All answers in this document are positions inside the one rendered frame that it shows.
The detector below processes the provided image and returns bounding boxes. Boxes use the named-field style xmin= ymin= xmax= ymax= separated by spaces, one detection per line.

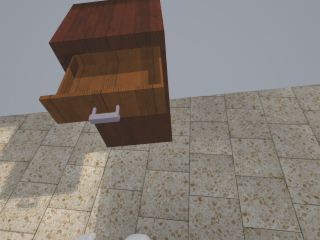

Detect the handle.
xmin=88 ymin=105 xmax=120 ymax=124

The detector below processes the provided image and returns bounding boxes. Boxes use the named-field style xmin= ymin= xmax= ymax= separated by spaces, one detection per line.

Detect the drawer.
xmin=39 ymin=46 xmax=167 ymax=124

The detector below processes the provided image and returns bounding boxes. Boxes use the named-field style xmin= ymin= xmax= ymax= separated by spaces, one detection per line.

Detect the cabinet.
xmin=49 ymin=0 xmax=173 ymax=148

